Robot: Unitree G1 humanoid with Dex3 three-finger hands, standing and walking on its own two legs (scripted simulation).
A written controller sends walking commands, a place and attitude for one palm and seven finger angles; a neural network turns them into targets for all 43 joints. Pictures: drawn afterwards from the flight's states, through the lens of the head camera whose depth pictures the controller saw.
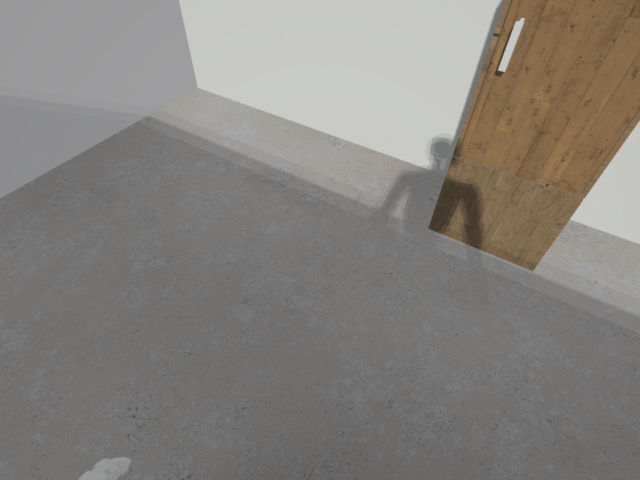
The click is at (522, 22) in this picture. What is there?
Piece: cupboard door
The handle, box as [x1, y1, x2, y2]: [498, 18, 524, 71]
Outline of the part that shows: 524,18 521,18 519,21 516,21 498,70 505,70 523,24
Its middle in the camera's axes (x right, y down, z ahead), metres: +0.54 -0.54 +1.08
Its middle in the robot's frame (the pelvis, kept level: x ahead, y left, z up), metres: +1.21 -0.48 +0.06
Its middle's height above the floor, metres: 0.83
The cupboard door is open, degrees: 0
